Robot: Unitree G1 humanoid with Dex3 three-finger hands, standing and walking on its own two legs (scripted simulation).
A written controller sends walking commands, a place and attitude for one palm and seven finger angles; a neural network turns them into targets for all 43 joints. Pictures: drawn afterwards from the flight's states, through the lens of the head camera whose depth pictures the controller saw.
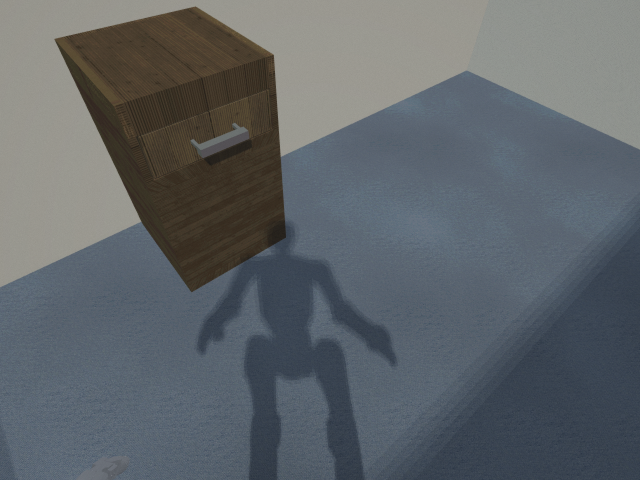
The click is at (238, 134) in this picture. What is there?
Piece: drawer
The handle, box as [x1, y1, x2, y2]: [190, 123, 248, 157]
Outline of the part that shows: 248,132 245,128 239,127 235,123 233,123 232,126 235,129 203,143 198,144 193,139 190,140 191,143 197,149 198,153 202,157 204,157 247,139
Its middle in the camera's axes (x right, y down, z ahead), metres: -0.28 -0.28 +1.07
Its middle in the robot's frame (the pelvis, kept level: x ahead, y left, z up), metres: +0.96 +0.33 -0.16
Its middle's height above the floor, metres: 0.61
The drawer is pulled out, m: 0.00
